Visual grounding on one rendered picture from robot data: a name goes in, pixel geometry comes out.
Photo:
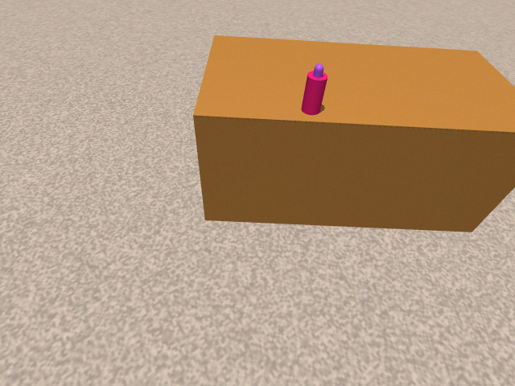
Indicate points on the bottle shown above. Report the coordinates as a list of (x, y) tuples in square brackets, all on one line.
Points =
[(314, 90)]

